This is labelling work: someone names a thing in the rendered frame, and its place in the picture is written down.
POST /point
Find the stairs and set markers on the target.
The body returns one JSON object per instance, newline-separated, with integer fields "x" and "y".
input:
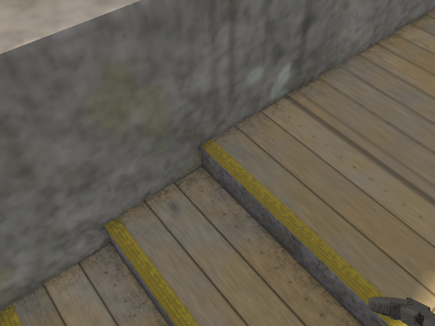
{"x": 201, "y": 252}

